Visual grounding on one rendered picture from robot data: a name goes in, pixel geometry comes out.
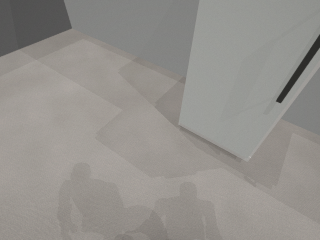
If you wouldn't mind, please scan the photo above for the handle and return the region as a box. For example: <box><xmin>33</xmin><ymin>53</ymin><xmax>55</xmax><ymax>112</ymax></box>
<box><xmin>276</xmin><ymin>35</ymin><xmax>320</xmax><ymax>103</ymax></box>

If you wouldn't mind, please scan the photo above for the fridge door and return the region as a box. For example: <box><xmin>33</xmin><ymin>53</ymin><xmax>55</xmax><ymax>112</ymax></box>
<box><xmin>179</xmin><ymin>0</ymin><xmax>320</xmax><ymax>158</ymax></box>

